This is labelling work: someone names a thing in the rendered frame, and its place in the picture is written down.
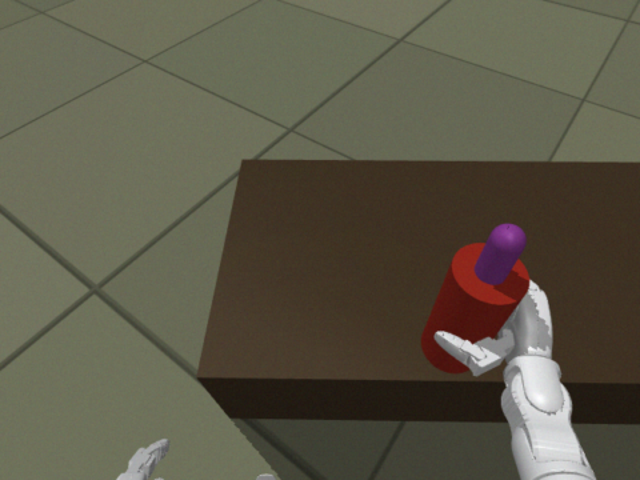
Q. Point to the right robot arm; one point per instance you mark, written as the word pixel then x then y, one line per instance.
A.
pixel 538 408

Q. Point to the right robot hand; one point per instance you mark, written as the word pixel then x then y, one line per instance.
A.
pixel 528 331

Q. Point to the left robot hand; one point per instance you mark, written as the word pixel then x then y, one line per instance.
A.
pixel 144 461

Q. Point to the bottle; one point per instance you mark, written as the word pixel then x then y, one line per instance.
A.
pixel 484 284

